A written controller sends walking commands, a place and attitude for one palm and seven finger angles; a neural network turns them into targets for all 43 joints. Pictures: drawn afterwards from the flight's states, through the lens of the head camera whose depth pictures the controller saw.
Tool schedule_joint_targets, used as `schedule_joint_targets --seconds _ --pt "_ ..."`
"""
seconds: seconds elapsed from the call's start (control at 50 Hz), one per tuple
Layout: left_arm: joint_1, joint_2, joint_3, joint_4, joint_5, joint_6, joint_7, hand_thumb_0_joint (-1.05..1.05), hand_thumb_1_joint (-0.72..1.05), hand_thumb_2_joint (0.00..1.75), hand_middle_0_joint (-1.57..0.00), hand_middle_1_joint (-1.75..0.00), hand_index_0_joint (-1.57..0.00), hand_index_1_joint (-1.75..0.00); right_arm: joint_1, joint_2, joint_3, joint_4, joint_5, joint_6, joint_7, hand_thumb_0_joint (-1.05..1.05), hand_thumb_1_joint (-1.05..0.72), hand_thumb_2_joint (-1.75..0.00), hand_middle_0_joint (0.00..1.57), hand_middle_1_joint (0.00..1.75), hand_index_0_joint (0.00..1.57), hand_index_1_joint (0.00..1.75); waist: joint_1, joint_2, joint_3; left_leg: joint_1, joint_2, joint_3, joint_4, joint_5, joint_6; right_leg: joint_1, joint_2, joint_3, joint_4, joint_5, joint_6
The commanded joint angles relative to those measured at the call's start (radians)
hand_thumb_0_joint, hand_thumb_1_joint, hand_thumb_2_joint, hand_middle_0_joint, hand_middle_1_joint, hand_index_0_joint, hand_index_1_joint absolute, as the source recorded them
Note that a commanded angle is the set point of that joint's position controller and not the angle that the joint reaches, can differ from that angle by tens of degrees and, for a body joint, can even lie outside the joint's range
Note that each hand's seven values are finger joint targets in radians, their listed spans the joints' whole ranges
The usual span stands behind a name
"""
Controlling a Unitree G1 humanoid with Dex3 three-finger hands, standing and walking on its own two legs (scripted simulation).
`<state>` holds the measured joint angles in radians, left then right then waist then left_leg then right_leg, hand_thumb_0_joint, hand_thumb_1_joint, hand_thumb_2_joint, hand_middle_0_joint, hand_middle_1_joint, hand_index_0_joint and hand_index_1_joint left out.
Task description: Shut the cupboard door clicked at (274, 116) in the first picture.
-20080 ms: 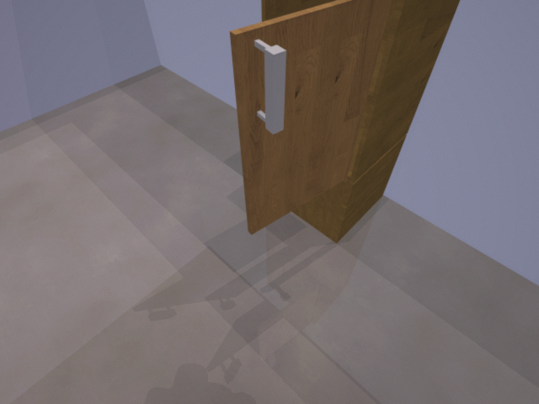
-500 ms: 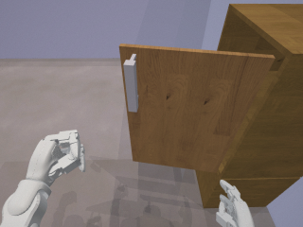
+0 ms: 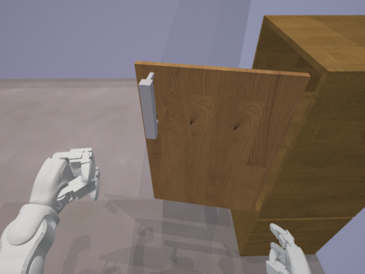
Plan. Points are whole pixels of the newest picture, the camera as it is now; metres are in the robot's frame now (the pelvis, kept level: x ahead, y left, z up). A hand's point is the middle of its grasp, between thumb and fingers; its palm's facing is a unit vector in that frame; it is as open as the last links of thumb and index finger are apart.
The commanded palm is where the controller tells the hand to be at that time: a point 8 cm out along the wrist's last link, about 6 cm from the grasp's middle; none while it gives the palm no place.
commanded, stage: raise the hand and make a fist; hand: left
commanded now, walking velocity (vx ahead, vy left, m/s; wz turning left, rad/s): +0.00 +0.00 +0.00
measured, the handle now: (151, 106) +0.47 +0.14 +0.15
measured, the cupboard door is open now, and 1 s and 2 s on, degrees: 80 80 79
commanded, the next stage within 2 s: bring the fist close to the handle in 0.08 s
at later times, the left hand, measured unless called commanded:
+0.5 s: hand (121, 158) +0.28 +0.16 +0.16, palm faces -0.02 -1.00 -0.08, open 3.1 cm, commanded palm +0.25 +0.21 +0.16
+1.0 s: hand (149, 144) +0.33 +0.11 +0.16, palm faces -0.07 -1.00 -0.04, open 3.1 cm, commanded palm +0.31 +0.16 +0.16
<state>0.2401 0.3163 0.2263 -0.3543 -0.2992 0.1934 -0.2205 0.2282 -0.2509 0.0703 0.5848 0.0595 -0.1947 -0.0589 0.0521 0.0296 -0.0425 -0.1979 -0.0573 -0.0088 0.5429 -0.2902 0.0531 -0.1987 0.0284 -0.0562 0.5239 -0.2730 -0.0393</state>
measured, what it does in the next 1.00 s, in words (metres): stands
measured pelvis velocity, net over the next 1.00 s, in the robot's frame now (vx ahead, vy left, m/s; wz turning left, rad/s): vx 0.02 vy -0.01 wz -0.01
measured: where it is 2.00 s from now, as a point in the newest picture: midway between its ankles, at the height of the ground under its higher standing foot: outside the picture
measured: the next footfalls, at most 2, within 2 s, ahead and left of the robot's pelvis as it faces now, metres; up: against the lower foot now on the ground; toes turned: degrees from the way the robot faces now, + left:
none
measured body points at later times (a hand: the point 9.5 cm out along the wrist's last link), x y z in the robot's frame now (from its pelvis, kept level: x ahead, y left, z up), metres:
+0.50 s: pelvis +0.00 -0.02 +0.00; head -0.02 -0.05 +0.45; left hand +0.28 +0.21 +0.16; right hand +0.19 -0.25 -0.07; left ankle +0.00 +0.08 -0.73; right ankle +0.01 -0.09 -0.73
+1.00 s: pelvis +0.02 -0.01 +0.00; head +0.00 -0.03 +0.45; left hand +0.32 +0.17 +0.16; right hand +0.22 -0.22 -0.08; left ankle +0.00 +0.08 -0.73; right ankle +0.01 -0.09 -0.73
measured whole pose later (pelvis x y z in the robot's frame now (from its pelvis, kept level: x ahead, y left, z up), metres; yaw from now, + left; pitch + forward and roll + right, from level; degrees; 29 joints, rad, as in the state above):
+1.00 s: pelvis +0.02 -0.01 +0.00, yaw -1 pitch -1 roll +0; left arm -0.10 0.19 0.03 -0.14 -0.20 0.23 -0.06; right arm 0.18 -0.23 0.08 0.60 0.06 -0.12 -0.04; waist 0.03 0.05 -0.04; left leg -0.20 -0.06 0.00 0.55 -0.32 0.05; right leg -0.22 0.03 -0.05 0.56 -0.32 -0.04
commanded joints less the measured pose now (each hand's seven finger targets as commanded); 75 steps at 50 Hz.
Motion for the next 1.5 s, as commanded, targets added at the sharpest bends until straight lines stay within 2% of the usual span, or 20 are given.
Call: schedule_joint_targets --seconds 0.0,0.06,0.14,0.2,0.24,0.3,0.32,0.4,0.5,0.58,0.68,0.7,0.72,0.78,0.84,1.0,1.06,1.16,1.3,1.48 --pt "-0.228 0.151 0.101 -0.169 -0.013 -0.113 0.022 0.0 0.9 0.9 -1.3 -1.5 -1.3 -1.5 -0.149 -0.107 -0.041 -0.143 0.007 -0.069 -0.011 0.0 -0.9 -0.9 0.2 0.3 0.2 0.3 -0.009 0.062 -0.033 0.002 0.056 -0.057 -0.092 0.128 -0.032 -0.017 -0.024 0.027 -0.098 0.093 0.004" --pt "-0.207 0.109 0.041 -0.107 -0.011 -0.06 -0.01 0.0 0.9 0.9 -1.3 -1.5 -1.3 -1.5 -0.156 -0.111 -0.042 -0.15 0.018 -0.066 -0.017 0.0 -0.9 -0.9 0.2 0.3 0.2 0.3 -0.018 0.028 0.009 -0.028 0.051 -0.051 -0.093 0.062 -0.02 -0.031 -0.031 0.044 -0.123 0.027 0.013" --pt "-0.215 0.151 0.076 -0.139 -0.019 -0.032 -0.032 0.0 0.9 0.9 -1.3 -1.5 -1.3 -1.5 -0.18 -0.114 -0.046 -0.171 0.019 -0.061 -0.022 0.0 -0.9 -0.9 0.2 0.3 0.2 0.3 -0.01 -0.066 -0.042 -0.053 0.047 -0.035 -0.052 0.059 -0.009 0.003 -0.059 0.109 -0.15 -0.044 0.034" --pt "-0.347 0.215 0.121 -0.184 -0.021 -0.074 -0.002 0.0 0.9 0.9 -1.3 -1.5 -1.3 -1.5 -0.195 -0.113 -0.043 -0.164 0.013 -0.07 -0.03 0.0 -0.9 -0.9 0.2 0.3 0.2 0.3 -0.018 -0.06 -0.055 -0.051 0.05 -0.035 -0.028 0.049 -0.012 -0.002 -0.072 0.148 -0.166 -0.102 0.038" --pt "-0.435 0.19 0.103 -0.157 -0.016 -0.104 0.025 0.0 0.9 0.9 -1.3 -1.5 -1.3 -1.5 -0.194 -0.102 -0.038 -0.153 0.011 -0.077 -0.033 0.0 -0.9 -0.9 0.2 0.3 0.2 0.3 -0.026 -0.012 -0.062 -0.036 0.044 -0.038 -0.036 0.042 -0.011 -0.01 -0.066 0.133 -0.163 -0.122 0.034" --pt "-0.443 0.2 0.105 -0.077 -0.007 -0.127 0.045 0.0 0.9 0.9 -1.3 -1.5 -1.3 -1.5 -0.177 -0.107 -0.039 -0.127 0.012 -0.084 -0.033 0.0 -0.9 -0.9 0.2 0.3 0.2 0.3 -0.026 -0.004 -0.062 -0.045 0.047 -0.039 -0.03 0.057 -0.015 0.002 -0.07 0.145 -0.155 -0.076 0.034" --pt "-0.445 0.145 0.058 -0.054 -0.002 -0.122 0.04 0.0 0.9 0.9 -1.3 -1.5 -1.3 -1.5 -0.179 -0.099 -0.035 -0.128 0.012 -0.081 -0.031 0.0 -0.9 -0.9 0.2 0.3 0.2 0.3 -0.027 0.008 -0.062 -0.039 0.045 -0.036 -0.038 0.064 -0.013 0.003 -0.068 0.132 -0.147 -0.054 0.033" --pt "-0.438 0.14 0.033 0.06 0.011 -0.068 0.015 0.0 0.9 0.9 -1.3 -1.5 -1.3 -1.5 -0.171 -0.114 -0.041 -0.128 0.021 -0.068 -0.026 0.0 -0.9 -0.9 0.2 0.3 0.2 0.3 -0.024 -0.025 -0.056 -0.062 0.047 -0.037 -0.029 0.088 -0.017 0.018 -0.078 0.147 -0.13 0.033 0.042" --pt "-0.488 0.186 0.085 0.024 0.007 -0.044 0.016 0.0 0.9 0.9 -1.3 -1.5 -1.3 -1.5 -0.179 -0.116 -0.043 -0.152 0.018 -0.049 -0.02 0.0 -0.9 -0.9 0.2 0.3 0.2 0.3 -0.004 -0.067 -0.145 -0.06 0.043 -0.03 -0.015 0.147 -0.015 0.075 -0.086 0.143 -0.092 0.162 0.056" --pt "-0.521 0.135 0.06 -0.068 0.012 -0.096 0.054 0.0 0.9 0.9 -1.3 -1.5 -1.3 -1.5 -0.171 -0.099 -0.042 -0.163 0.011 -0.057 -0.01 0.0 -0.9 -0.9 0.2 0.3 0.2 0.3 0.0 0.007 -0.229 0.024 0.039 -0.021 -0.028 0.261 -0.012 0.082 -0.052 0.065 -0.026 0.323 0.034" --pt "-0.522 0.048 -0.033 -0.013 0.04 -0.087 0.08 0.0 0.9 0.9 -1.3 -1.5 -1.3 -1.5 -0.147 -0.102 -0.047 -0.145 0.012 -0.047 0.0 0.0 -0.9 -0.9 0.2 0.3 0.2 0.3 -0.027 -0.013 -0.146 0.041 0.047 -0.024 -0.032 0.276 -0.014 0.006 -0.034 0.037 -0.026 0.322 0.027" --pt "-0.505 0.077 -0.016 -0.001 0.048 -0.076 0.085 0.0 0.9 0.9 -1.3 -1.5 -1.3 -1.5 -0.142 -0.11 -0.053 -0.138 0.013 -0.042 0.0 0.0 -0.9 -0.9 0.2 0.3 0.2 0.3 -0.025 -0.028 -0.141 0.037 0.051 -0.023 -0.027 0.276 -0.014 0.009 -0.036 0.045 -0.031 0.317 0.025" --pt "-0.505 0.025 -0.065 -0.007 0.054 -0.062 0.084 0.0 0.9 0.9 -1.3 -1.5 -1.3 -1.5 -0.151 -0.103 -0.049 -0.147 0.014 -0.035 0.004 0.0 -0.9 -0.9 0.2 0.3 0.2 0.3 -0.027 -0.011 -0.134 0.039 0.049 -0.024 -0.037 0.272 -0.014 0.004 -0.036 0.037 -0.03 0.304 0.023" --pt "-0.535 -0.005 -0.107 -0.046 0.066 -0.033 0.093 0.0 0.9 0.9 -1.3 -1.5 -1.3 -1.5 -0.16 -0.1 -0.049 -0.158 0.014 -0.02 0.005 0.0 -0.9 -0.9 0.2 0.3 0.2 0.3 -0.029 0.017 -0.161 0.071 0.049 -0.03 -0.037 0.299 -0.018 0.003 -0.033 0.029 -0.022 0.314 0.017" --pt "-0.62 -0.016 -0.128 -0.052 0.077 -0.026 0.121 0.0 0.9 0.9 -1.3 -1.5 -1.3 -1.5 -0.165 -0.098 -0.044 -0.155 0.01 -0.002 0.004 0.0 -0.9 -0.9 0.2 0.3 0.2 0.3 -0.042 -0.029 -0.17 0.077 0.053 -0.04 -0.042 0.285 -0.019 -0.003 -0.03 0.023 -0.023 0.283 0.017" --pt "-0.706 0.003 -0.094 0.051 0.105 -0.025 0.202 0.0 0.9 0.9 -1.3 -1.5 -1.3 -1.5 -0.175 -0.089 -0.04 -0.135 0.001 0.058 0.012 0.0 -0.9 -0.9 0.2 0.3 0.2 0.3 -0.029 -0.04 -0.198 0.084 0.055 -0.031 -0.055 0.308 -0.031 0.031 -0.028 0.026 -0.027 0.293 0.007" --pt "-0.771 -0.088 -0.182 0.118 0.114 0.003 0.2 0.0 0.9 0.9 -1.3 -1.5 -1.3 -1.5 -0.185 -0.081 -0.035 -0.138 0.005 0.081 0.017 0.0 -0.9 -0.9 0.2 0.3 0.2 0.3 -0.047 -0.007 -0.15 0.082 0.054 -0.036 -0.06 0.284 -0.033 -0.006 -0.027 0.019 -0.035 0.265 0.005" --pt "-0.903 -0.08 -0.175 0.188 0.112 0.012 0.207 0.0 0.9 0.9 -1.3 -1.5 -1.3 -1.5 -0.182 -0.086 -0.038 -0.136 0.005 0.108 0.008 0.0 -0.9 -0.9 0.2 0.3 0.2 0.3 -0.059 -0.026 -0.177 0.089 0.05 -0.039 -0.061 0.25 -0.028 -0.007 -0.025 0.027 -0.049 0.24 0.004" --pt "-0.873 0.04 -0.042 0.218 0.11 -0.059 0.236 0.0 0.9 0.9 -1.3 -1.5 -1.3 -1.5 -0.171 -0.09 -0.044 -0.138 -0.004 0.119 0.012 0.0 -0.9 -0.9 0.2 0.3 0.2 0.3 -0.014 -0.067 -0.254 0.081 0.05 -0.02 -0.066 0.308 -0.026 0.091 -0.029 0.044 -0.044 0.325 0.003" --pt "-0.854 -0.026 -0.116 0.236 0.1 -0.054 0.181 0.0 0.9 0.9 -1.3 -1.5 -1.3 -1.5 -0.175 -0.093 -0.049 -0.152 0.016 0.123 0.012 0.0 -0.9 -0.9 0.2 0.3 0.2 0.3 -0.045 -0.042 -0.163 0.059 0.042 -0.003 -0.077 0.212 -0.014 0.045 -0.028 0.058 -0.088 0.269 0.014"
